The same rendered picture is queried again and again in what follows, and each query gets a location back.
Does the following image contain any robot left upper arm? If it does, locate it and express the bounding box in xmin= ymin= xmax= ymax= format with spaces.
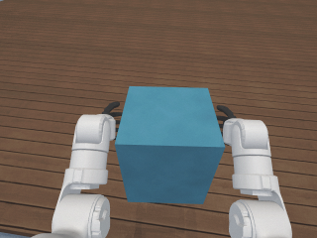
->
xmin=31 ymin=193 xmax=110 ymax=238

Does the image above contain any left robot hand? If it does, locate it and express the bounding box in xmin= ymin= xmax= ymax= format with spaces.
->
xmin=101 ymin=101 xmax=123 ymax=140

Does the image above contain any right robot hand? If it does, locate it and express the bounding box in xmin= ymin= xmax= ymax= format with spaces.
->
xmin=216 ymin=105 xmax=237 ymax=146

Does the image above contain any carton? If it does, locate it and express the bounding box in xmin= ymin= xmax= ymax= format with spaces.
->
xmin=114 ymin=86 xmax=226 ymax=204

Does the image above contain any robot left forearm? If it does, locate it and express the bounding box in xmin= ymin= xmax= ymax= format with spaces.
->
xmin=52 ymin=114 xmax=116 ymax=230

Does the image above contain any robot right upper arm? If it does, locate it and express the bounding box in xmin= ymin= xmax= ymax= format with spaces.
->
xmin=229 ymin=199 xmax=292 ymax=238

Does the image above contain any robot right forearm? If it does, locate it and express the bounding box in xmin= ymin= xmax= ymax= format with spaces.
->
xmin=223 ymin=118 xmax=292 ymax=237

